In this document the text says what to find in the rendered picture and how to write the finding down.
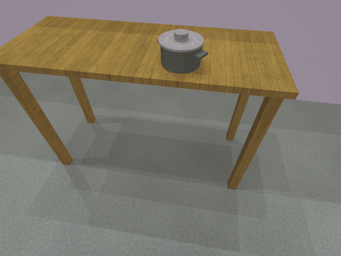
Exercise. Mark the knob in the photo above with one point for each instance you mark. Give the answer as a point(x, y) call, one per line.
point(181, 34)

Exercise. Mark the table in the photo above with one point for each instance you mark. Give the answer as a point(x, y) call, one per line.
point(244, 62)

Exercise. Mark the lid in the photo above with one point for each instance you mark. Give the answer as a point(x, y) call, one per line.
point(167, 41)

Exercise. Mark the pot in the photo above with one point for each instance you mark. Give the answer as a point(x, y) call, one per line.
point(182, 62)

